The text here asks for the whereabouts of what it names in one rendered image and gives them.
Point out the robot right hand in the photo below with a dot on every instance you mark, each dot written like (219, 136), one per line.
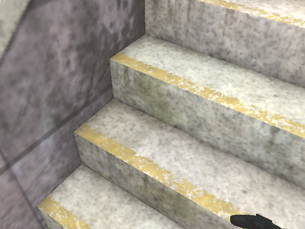
(252, 222)

